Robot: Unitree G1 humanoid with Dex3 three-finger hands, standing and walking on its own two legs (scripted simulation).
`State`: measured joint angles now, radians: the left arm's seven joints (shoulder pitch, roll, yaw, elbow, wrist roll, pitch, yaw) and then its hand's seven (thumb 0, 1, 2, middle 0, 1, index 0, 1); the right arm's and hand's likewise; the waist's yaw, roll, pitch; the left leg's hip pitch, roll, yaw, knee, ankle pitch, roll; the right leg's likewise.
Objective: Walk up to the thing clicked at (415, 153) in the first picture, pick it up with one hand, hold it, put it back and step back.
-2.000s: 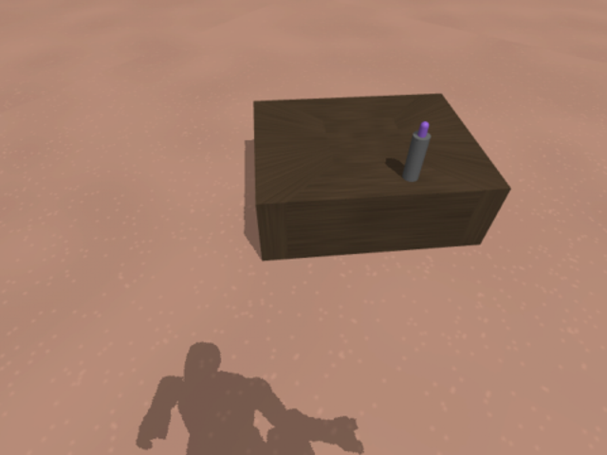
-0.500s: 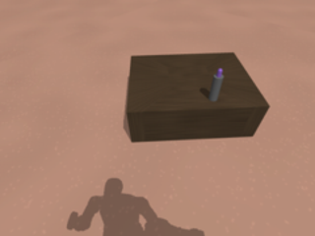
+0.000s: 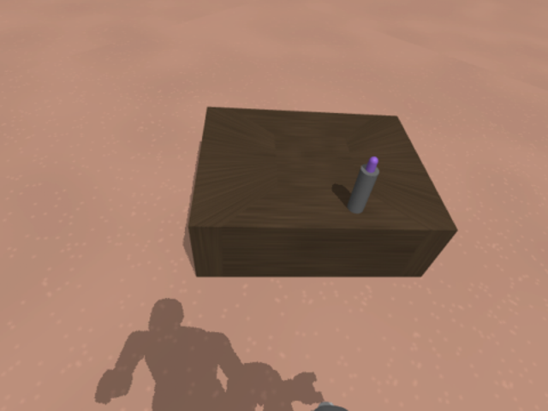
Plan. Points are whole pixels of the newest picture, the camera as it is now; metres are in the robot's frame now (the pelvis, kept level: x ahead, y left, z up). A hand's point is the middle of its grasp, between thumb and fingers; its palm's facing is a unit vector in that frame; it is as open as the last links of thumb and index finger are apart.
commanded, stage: walk up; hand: right
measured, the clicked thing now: (364, 184) +0.91 -0.33 -0.32
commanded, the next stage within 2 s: none
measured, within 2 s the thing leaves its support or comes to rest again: neither
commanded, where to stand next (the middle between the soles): +0.48 -0.15 m, yaw +4 degrees
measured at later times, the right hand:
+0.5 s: hand (479, 362) +0.26 -0.37 -0.13, palm faces -0.13 +0.90 -0.42, open 7.4 cm
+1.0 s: hand (496, 303) +0.40 -0.48 -0.16, palm faces -0.09 +0.91 -0.41, open 7.4 cm
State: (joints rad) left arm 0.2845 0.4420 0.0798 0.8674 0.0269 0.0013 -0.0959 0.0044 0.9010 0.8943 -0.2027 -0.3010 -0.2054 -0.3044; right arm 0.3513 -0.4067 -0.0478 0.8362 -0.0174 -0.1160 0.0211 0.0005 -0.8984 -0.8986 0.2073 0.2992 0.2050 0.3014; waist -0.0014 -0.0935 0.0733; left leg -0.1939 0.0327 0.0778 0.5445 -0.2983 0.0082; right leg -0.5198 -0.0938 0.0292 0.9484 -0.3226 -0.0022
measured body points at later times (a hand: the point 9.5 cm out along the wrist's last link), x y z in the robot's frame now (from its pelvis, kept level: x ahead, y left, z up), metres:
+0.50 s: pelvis +0.19 -0.09 -0.01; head +0.21 -0.08 +0.44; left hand +0.22 +0.23 -0.12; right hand +0.27 -0.41 -0.10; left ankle +0.29 +0.02 -0.72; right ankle +0.17 -0.19 -0.73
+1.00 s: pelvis +0.35 -0.19 -0.02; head +0.36 -0.20 +0.43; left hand +0.42 +0.15 -0.10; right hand +0.40 -0.53 -0.13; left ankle +0.31 -0.02 -0.69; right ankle +0.42 -0.31 -0.73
